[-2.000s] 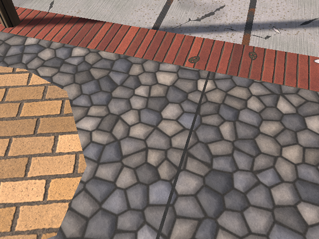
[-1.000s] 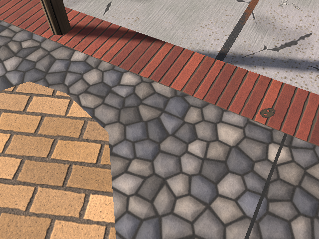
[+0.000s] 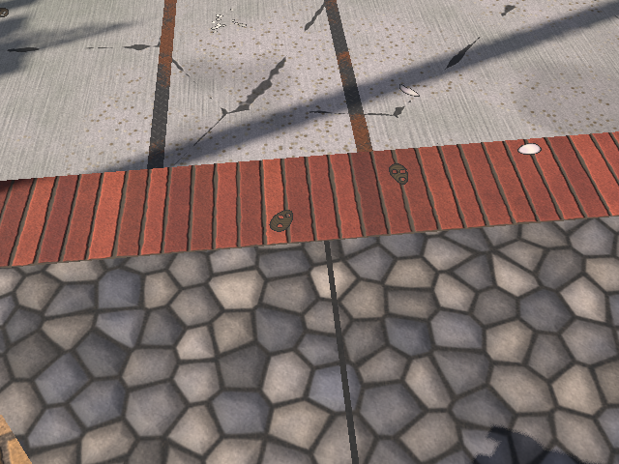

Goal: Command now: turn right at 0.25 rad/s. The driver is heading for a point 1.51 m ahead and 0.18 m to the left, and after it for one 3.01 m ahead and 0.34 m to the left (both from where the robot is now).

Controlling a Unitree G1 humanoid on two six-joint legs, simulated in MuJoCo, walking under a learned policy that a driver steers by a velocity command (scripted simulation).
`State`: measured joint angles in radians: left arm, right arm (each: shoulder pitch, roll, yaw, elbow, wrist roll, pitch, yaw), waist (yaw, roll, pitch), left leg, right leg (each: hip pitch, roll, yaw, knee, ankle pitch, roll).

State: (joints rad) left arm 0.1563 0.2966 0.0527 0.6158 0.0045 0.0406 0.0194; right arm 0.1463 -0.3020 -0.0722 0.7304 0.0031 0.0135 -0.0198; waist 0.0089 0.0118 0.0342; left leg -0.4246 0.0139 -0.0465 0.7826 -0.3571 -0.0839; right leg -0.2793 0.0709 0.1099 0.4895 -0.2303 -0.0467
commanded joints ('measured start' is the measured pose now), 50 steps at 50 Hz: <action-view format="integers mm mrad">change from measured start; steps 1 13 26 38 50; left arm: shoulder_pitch -14 17 68 85 90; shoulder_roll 146 72 55 48 42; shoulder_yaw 35 14 18 19 18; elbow -47 25 98 177 291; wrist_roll -1 11 7 5 1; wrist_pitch -10 -17 -27 -24 -28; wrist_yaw -5 -4 16 32 38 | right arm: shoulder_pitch -30 -12 -1 23 46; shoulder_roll -83 -73 -43 -45 -54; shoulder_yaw -17 12 29 34 39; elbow -78 -63 -25 67 168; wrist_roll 4 -20 -13 -9 -6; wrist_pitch -21 -58 -49 -53 -50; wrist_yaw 8 13 15 14 8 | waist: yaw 18 -2 -8 -7 -12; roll -167 53 -24 -8 -7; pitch -91 -47 -49 -28 -11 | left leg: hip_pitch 75 208 227 216 230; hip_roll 1 75 37 31 30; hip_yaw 8 -73 -37 -40 -48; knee -125 -378 -349 -384 -419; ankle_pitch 6 162 214 208 202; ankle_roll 18 123 125 128 139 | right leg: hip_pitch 68 34 69 108 113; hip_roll -259 -74 -86 -85 -80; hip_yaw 252 59 71 60 40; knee -103 -23 -32 -45 -72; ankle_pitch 245 67 153 172 160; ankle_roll -182 32 50 63 75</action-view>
